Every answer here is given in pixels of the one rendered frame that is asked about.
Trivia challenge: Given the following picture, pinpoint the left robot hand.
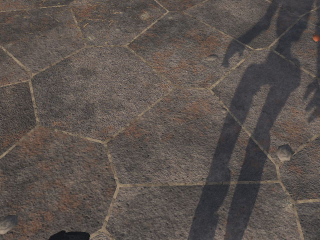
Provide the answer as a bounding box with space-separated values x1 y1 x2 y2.
48 230 90 240

